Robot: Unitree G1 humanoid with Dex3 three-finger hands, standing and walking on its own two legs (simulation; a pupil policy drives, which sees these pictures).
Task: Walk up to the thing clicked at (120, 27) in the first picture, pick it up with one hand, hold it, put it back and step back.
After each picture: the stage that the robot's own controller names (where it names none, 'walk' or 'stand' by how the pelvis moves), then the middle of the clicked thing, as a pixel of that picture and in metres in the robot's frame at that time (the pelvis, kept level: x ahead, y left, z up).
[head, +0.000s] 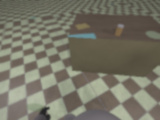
stand; (119, 30) +1.00 -0.32 +0.02
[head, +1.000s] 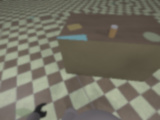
rise first; (112, 31) +0.90 -0.19 +0.05
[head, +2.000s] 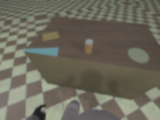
rise first; (88, 46) +0.61 +0.08 +0.03
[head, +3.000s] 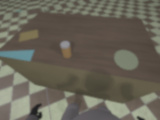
stand; (66, 49) +0.48 +0.21 +0.06
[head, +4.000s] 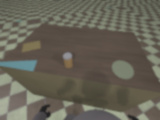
stand; (68, 60) +0.45 +0.19 +0.02
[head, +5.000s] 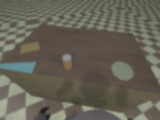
stand; (67, 62) +0.44 +0.19 +0.01
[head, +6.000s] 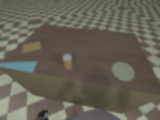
stand; (68, 62) +0.44 +0.19 +0.01
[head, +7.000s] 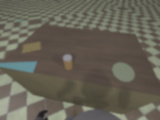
stand; (68, 62) +0.44 +0.19 +0.01
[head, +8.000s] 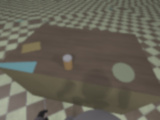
rise first; (68, 62) +0.44 +0.19 +0.01
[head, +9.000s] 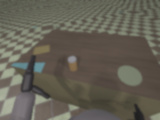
rise first; (72, 63) +0.44 +0.19 +0.02
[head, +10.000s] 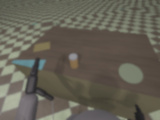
go down; (73, 61) +0.45 +0.18 +0.02
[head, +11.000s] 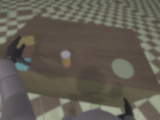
go down; (66, 59) +0.45 +0.17 +0.03
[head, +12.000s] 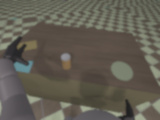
approach; (66, 61) +0.45 +0.17 +0.03
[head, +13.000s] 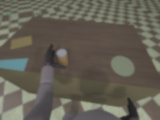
close; (62, 58) +0.44 +0.19 +0.05
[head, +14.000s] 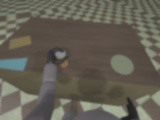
lift; (62, 58) +0.43 +0.19 +0.06
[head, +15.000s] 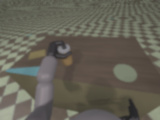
lift; (65, 55) +0.36 +0.16 +0.22
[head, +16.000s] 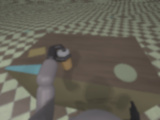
hold; (65, 59) +0.35 +0.17 +0.18
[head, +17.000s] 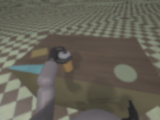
hold; (66, 61) +0.34 +0.17 +0.18
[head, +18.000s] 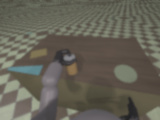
hold; (70, 64) +0.34 +0.14 +0.16
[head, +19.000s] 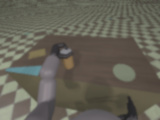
crouch; (67, 58) +0.37 +0.16 +0.18
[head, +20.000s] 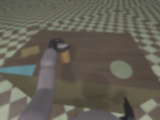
lower; (64, 53) +0.43 +0.18 +0.15
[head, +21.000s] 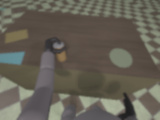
lower; (60, 51) +0.47 +0.19 +0.08
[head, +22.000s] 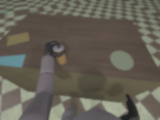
lower; (60, 54) +0.45 +0.19 +0.08
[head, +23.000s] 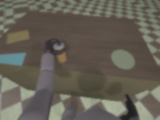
lower; (60, 52) +0.46 +0.19 +0.08
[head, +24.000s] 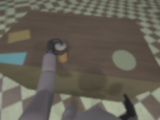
loosen; (61, 52) +0.45 +0.19 +0.08
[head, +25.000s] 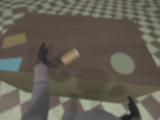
withdraw; (70, 56) +0.44 +0.13 +0.05
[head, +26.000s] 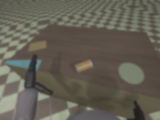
sink last; (83, 66) +0.42 +0.09 +0.02
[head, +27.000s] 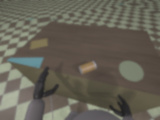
stand; (87, 67) +0.41 +0.06 +0.00
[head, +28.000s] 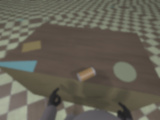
stand; (86, 74) +0.36 +0.04 +0.00
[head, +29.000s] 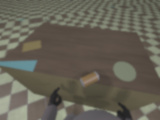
stand; (89, 79) +0.32 +0.02 +0.00
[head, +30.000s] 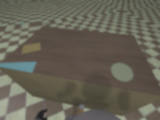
walk; (81, 110) +0.26 +0.05 -0.63
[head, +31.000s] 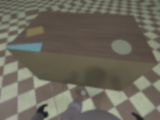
walk; (83, 93) +0.39 +0.06 -0.70
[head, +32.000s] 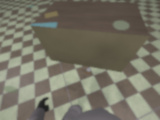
walk; (88, 71) +0.73 +0.03 -0.70
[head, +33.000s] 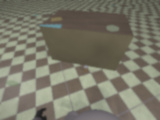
stand; (85, 68) +0.94 +0.06 -0.71
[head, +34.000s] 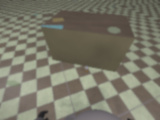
stand; (86, 69) +0.93 +0.03 -0.72
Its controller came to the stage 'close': yes
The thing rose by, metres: 0.20
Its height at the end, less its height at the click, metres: -0.74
